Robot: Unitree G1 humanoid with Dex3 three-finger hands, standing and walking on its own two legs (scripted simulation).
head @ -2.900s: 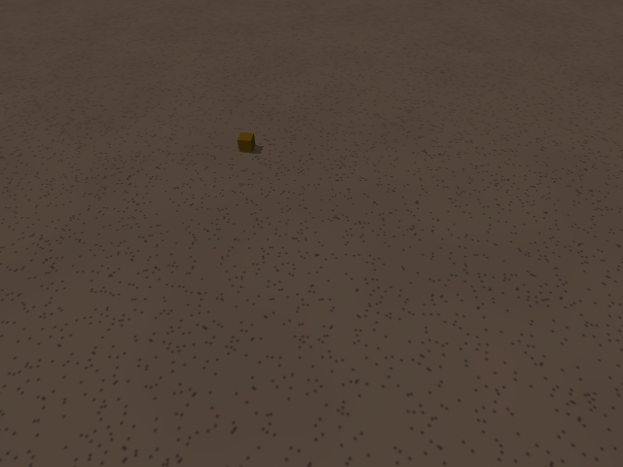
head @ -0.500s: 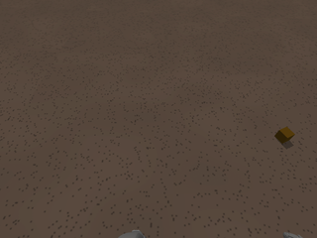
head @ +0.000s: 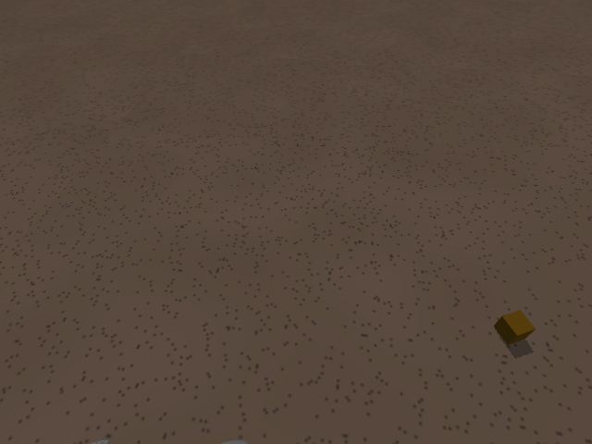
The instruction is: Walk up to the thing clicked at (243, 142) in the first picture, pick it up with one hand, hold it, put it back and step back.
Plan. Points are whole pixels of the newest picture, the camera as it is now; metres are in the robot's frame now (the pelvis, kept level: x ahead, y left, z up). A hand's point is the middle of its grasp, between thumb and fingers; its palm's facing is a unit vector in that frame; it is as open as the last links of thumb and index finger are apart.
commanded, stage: walk up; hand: left
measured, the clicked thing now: (513, 327) +0.65 -0.71 -0.72
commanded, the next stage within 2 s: none
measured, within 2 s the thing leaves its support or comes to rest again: neither
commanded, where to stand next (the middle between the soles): +0.43 -1.13 m, yaw +24 degrees
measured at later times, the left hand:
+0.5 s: hand out of the picture +0.19 +0.07 -0.16, palm faces +0.08 -0.96 -0.28, open 7.4 cm
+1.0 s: hand out of the picture +0.17 -0.17 -0.17, palm faces +0.24 -0.92 -0.32, open 7.4 cm
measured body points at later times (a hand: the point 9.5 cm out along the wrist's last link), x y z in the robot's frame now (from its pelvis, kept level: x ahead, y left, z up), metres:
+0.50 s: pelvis +0.11 -0.22 -0.02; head +0.12 -0.17 +0.43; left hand +0.18 +0.12 -0.14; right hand +0.19 -0.57 -0.08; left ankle +0.13 -0.01 -0.72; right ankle +0.19 -0.42 -0.68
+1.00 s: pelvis +0.19 -0.45 -0.01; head +0.21 -0.39 +0.43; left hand +0.15 -0.12 -0.15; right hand +0.33 -0.76 -0.09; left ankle +0.22 -0.35 -0.72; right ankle +0.21 -0.51 -0.69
